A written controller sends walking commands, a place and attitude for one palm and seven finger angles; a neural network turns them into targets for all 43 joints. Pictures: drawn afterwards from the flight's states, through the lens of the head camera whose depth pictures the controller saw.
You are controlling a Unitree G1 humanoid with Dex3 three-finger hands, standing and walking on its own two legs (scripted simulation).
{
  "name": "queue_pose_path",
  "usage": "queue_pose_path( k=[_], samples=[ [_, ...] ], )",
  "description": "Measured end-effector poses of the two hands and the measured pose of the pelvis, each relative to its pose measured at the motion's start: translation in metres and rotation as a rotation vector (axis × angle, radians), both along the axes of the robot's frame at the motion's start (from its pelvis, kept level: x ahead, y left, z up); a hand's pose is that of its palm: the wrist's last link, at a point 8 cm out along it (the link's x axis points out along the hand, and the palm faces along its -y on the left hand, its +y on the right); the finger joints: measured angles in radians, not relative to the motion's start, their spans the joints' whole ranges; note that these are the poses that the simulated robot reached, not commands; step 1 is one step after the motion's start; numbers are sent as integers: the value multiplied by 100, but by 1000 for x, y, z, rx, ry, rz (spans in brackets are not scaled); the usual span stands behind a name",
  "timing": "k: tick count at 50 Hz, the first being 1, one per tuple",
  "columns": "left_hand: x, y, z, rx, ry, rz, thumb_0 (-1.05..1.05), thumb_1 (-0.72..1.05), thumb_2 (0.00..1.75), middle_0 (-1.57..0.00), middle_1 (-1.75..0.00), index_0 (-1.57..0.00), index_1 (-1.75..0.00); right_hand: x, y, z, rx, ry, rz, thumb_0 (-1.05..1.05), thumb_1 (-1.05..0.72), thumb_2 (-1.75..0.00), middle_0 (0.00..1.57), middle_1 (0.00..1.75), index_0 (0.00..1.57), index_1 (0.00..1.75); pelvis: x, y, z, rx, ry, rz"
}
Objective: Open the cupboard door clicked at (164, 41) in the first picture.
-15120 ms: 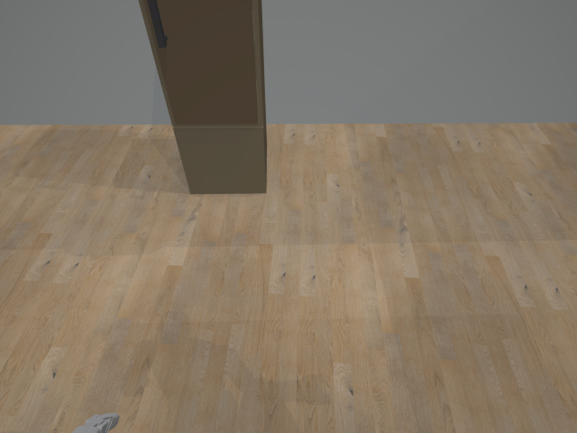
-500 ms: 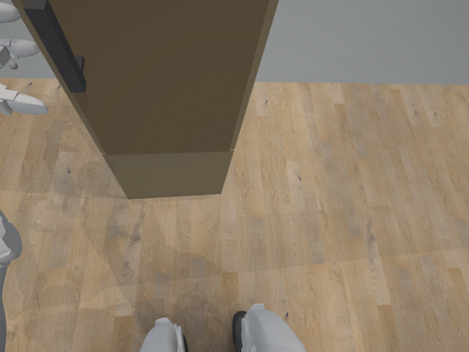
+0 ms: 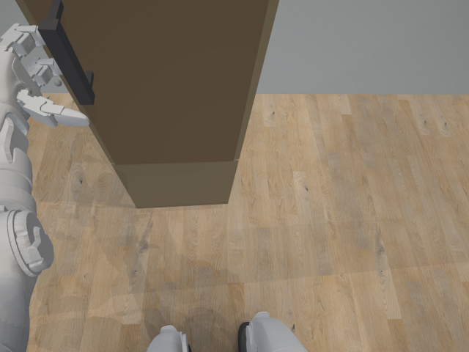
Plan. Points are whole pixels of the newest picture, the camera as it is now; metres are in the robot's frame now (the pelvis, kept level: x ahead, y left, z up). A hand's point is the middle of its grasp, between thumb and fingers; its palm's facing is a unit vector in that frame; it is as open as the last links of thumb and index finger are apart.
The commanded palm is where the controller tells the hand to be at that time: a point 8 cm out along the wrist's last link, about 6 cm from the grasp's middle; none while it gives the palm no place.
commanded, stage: slide the fingers in behind the handle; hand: left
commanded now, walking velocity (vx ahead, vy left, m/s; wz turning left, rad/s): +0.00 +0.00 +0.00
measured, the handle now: (73, 57) +0.57 +0.20 +0.11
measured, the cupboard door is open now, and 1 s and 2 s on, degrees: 0 0 1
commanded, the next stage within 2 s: close the thumb around the handle in 0.94 s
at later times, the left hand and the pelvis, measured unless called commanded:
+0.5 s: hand (80, 83) +0.52 +0.19 +0.10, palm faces -0.05 -1.00 +0.01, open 14.0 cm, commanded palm +0.50 +0.23 +0.10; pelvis -0.01 -0.01 +0.00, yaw +0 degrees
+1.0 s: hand (83, 82) +0.52 +0.19 +0.10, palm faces -0.03 -1.00 -0.01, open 13.8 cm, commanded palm +0.50 +0.23 +0.10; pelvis +0.00 +0.00 +0.00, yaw +0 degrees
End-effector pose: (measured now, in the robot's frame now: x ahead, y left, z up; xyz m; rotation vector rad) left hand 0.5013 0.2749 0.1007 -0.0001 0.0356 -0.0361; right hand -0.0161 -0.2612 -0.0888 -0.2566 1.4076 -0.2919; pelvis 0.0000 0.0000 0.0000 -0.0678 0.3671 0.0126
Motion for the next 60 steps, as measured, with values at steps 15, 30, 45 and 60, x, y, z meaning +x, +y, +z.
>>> queue_pose_path(
  k=[15,30,45,60],
  samples=[
    [-6,-11,0,4,12,17,-1,-50,30,-30,-120,-30,-120,-15,-10,1,-3,1,-12,0,-90,-90,20,30,21,30,-8,-9,0,9,-12,-1],
    [2,-35,-3,0,12,12,-1,-50,30,-30,-120,-32,-122,-23,-4,-2,10,4,-16,0,-90,-90,20,30,21,30,-10,-6,-1,12,-3,-3],
    [3,-34,-2,5,13,11,-1,-50,30,-30,-120,-33,-122,-21,1,-3,25,1,-21,0,-90,-90,20,30,21,30,-6,-4,0,12,-8,-6],
    [0,-35,-1,1,3,19,-1,-39,34,-31,-121,-32,-122,-10,-2,-3,20,-15,-13,0,-90,-90,20,30,21,30,-2,-4,1,14,-13,-7]
  ],
)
